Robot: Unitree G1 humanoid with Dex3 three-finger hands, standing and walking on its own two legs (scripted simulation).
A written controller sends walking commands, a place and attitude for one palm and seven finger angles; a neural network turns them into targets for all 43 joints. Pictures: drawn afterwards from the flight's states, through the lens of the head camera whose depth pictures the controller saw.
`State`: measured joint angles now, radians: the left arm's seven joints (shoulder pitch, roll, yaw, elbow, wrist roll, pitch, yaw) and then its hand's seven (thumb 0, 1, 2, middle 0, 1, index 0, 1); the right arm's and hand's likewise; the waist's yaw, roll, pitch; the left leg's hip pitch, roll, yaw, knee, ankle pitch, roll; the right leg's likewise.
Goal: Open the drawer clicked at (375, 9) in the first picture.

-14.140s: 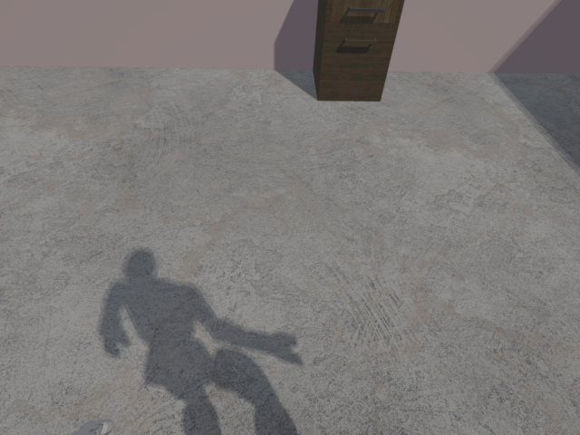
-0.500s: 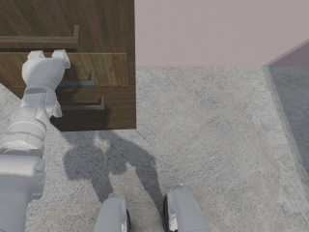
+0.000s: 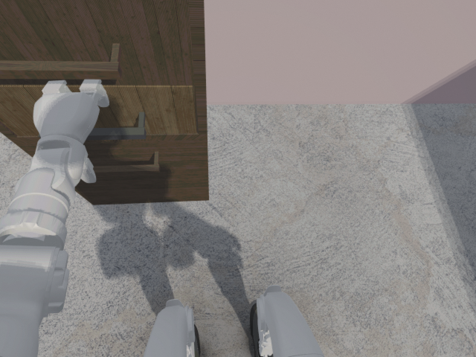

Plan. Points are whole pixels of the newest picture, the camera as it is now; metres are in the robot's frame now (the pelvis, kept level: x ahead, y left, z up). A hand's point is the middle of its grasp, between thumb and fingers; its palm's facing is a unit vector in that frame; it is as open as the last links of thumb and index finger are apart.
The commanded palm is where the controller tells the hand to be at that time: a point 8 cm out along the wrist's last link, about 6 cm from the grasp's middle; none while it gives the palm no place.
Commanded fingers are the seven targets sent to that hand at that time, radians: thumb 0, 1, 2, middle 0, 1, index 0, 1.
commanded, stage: lower the fingers behind the handle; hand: left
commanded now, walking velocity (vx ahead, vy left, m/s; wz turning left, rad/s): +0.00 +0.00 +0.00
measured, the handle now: (95, 125) +0.55 +0.24 -0.08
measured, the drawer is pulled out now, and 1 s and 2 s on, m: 0.00 0.00 0.00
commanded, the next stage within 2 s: close the thumb around the handle in 1.60 s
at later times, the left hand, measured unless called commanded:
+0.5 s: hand (88, 141) +0.50 +0.24 -0.06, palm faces -0.04 -0.03 -1.00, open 13.7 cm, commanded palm +0.50 +0.22 -0.01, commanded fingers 0.00 -0.50 0.30 -0.30 -1.20 -0.30 -1.20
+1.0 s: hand (94, 154) +0.50 +0.24 -0.10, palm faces -0.12 -0.01 -0.99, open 13.8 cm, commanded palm +0.50 +0.22 -0.04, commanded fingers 0.00 -0.50 0.30 -0.30 -1.20 -0.30 -1.20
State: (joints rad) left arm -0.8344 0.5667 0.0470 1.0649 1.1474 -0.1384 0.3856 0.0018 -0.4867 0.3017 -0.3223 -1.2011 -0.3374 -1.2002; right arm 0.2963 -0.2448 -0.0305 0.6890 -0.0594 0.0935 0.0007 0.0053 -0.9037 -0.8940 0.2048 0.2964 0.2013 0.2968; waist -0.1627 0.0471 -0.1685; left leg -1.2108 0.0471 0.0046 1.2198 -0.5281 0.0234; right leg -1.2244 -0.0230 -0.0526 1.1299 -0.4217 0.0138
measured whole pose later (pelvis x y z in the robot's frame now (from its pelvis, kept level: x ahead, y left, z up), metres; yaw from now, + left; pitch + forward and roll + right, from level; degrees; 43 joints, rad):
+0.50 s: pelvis +0.00 +0.00 -0.03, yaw +0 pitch +33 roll -3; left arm -0.84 0.58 0.07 1.07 1.17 -0.18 0.44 0.00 -0.49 0.30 -0.32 -1.20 -0.34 -1.22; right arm 0.28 -0.25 -0.03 0.68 -0.07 0.09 0.01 0.00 -0.90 -0.89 0.20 0.30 0.20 0.30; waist -0.16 0.05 -0.18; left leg -1.33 0.05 0.00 1.33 -0.57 0.02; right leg -1.35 -0.03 -0.05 1.25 -0.46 0.01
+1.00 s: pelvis -0.03 +0.00 -0.06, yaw +0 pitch +34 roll -4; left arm -0.92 0.65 0.06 1.12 1.17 -0.18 0.35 0.00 -0.49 0.30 -0.32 -1.20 -0.31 -1.22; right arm 0.28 -0.26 0.00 0.65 -0.06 0.06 -0.01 0.00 -0.90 -0.89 0.21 0.30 0.20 0.30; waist -0.19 0.05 -0.19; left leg -1.50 0.05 -0.01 1.47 -0.58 0.03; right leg -1.51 -0.03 -0.05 1.38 -0.46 0.01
